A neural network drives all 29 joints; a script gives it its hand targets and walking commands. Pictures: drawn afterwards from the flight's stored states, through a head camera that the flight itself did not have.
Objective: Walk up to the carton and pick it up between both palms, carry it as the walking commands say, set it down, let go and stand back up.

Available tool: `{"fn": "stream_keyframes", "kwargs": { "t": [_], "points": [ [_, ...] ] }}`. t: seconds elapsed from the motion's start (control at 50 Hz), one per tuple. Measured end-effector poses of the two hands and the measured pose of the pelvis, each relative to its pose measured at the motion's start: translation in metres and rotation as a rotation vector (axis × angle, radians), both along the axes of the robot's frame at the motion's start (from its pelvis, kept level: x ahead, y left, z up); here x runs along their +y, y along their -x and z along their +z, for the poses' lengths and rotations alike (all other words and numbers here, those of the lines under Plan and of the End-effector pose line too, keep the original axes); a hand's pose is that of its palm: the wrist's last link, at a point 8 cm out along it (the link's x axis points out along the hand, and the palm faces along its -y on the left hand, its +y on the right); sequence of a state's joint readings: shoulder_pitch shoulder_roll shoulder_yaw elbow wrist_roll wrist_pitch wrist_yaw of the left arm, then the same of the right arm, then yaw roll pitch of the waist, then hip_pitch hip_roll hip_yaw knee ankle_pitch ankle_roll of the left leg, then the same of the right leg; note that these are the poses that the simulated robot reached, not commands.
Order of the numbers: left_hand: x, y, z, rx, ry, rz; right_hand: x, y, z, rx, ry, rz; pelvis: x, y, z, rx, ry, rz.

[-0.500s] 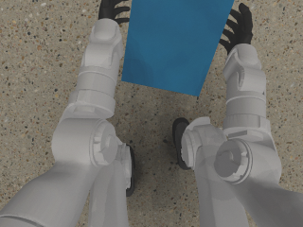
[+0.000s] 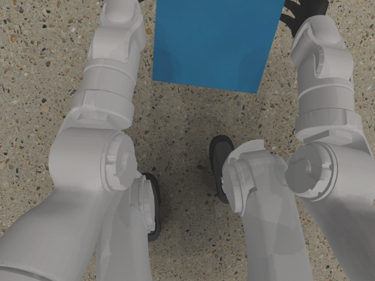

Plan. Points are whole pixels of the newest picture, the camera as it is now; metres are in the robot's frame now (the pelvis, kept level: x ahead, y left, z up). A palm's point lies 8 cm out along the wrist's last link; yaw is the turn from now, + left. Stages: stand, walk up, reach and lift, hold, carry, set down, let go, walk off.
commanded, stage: set down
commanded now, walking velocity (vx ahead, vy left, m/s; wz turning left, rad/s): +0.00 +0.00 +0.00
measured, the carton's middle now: (210, 13) +0.56 -0.14 -0.24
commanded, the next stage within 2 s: none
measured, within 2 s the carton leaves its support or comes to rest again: rests again in 1.88 s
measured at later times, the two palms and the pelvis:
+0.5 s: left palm out of the picture +0.58 +0.01 -0.14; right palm (307, 15) +0.50 -0.27 -0.14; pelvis +0.00 +0.00 -0.01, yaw +0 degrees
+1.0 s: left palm out of the picture +0.59 +0.01 -0.15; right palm (306, 12) +0.50 -0.27 -0.14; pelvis +0.01 +0.00 +0.00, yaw +0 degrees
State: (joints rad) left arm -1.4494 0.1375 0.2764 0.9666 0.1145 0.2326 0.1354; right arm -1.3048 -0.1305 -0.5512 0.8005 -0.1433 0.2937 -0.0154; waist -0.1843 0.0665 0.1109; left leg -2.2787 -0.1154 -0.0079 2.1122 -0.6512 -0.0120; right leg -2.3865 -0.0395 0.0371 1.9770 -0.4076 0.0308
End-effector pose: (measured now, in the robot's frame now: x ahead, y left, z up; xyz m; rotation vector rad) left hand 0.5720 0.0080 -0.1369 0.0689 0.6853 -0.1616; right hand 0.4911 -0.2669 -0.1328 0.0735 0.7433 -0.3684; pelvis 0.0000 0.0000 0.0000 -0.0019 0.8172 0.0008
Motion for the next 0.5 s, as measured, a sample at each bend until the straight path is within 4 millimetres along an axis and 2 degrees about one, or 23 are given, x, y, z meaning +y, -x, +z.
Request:
{"fn": "stream_keyframes", "kwargs": {
  "t": [0.5],
  "points": [
    [-0.0004, -0.0083, -0.0051, -0.016, 0.012, -0.033, -0.004, -0.0066, -0.0053, -0.021, -0.011, 0.018, 0.0009, -0.0013, -0.007, -0.002, 0.003, 0.0]
  ]
}}
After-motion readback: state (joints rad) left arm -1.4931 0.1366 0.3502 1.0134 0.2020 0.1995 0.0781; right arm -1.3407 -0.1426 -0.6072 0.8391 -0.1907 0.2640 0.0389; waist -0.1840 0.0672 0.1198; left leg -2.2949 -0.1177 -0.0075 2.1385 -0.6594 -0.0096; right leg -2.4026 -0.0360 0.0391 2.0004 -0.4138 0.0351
